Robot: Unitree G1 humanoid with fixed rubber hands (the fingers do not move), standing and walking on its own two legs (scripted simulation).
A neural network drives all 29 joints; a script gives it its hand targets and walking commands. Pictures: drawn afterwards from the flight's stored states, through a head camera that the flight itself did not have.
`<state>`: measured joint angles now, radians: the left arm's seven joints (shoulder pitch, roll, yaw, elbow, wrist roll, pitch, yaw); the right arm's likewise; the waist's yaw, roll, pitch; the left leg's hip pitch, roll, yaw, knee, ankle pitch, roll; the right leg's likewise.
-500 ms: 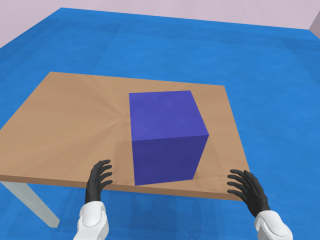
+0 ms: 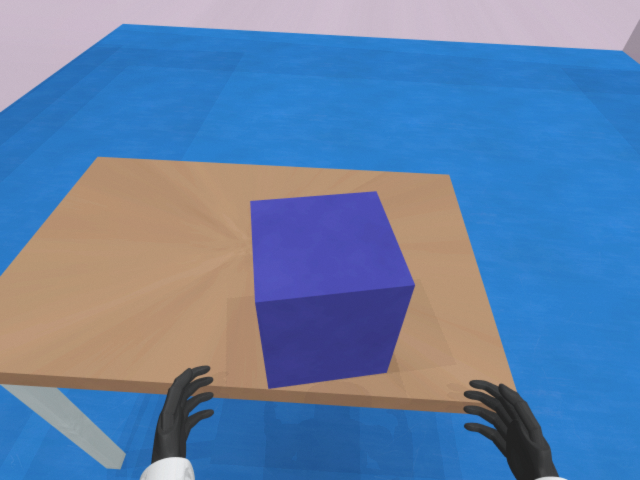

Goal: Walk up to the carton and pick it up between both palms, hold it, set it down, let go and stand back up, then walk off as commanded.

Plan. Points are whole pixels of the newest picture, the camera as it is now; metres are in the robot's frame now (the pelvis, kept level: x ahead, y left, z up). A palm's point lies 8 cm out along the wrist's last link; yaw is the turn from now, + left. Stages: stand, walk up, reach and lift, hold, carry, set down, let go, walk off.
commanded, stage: set down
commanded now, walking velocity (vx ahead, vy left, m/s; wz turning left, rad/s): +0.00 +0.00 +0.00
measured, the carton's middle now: (321, 291) +0.39 +0.04 +0.00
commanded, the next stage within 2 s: none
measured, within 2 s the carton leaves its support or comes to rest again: neither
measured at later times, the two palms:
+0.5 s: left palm (165, 454) +0.16 +0.21 -0.03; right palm (526, 478) +0.17 -0.21 -0.03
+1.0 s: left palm (154, 458) +0.16 +0.23 -0.05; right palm out of the picture +0.17 -0.21 -0.05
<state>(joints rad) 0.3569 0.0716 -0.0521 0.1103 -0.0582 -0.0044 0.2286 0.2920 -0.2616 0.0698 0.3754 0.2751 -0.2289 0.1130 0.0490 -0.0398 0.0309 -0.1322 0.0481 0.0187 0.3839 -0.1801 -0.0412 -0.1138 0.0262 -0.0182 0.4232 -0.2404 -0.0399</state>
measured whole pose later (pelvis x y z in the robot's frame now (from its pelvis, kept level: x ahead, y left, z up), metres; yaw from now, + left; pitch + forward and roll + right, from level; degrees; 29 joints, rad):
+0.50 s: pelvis +0.01 +0.00 +0.00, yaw -1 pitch -4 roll +0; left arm 0.39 0.10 -0.03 0.21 -0.04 -0.05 0.17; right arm 0.34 -0.24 0.06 0.45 0.23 -0.27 0.10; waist 0.05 -0.04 0.03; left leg -0.08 0.05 0.03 0.33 -0.17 -0.04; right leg -0.06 0.03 0.00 0.35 -0.22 -0.03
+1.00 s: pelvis +0.01 +0.02 +0.00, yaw -1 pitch -4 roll +0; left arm 0.31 0.16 -0.05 0.32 -0.04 0.06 0.12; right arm 0.26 -0.22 -0.01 0.57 0.12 -0.17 0.09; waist 0.04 -0.03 0.04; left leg -0.10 0.03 0.04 0.35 -0.18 -0.02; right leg -0.06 0.01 0.00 0.35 -0.22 -0.01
